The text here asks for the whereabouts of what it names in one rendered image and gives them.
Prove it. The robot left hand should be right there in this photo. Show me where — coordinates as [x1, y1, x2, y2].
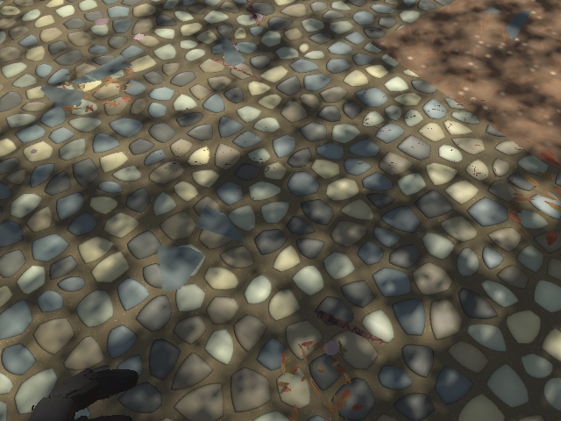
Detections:
[28, 368, 138, 421]

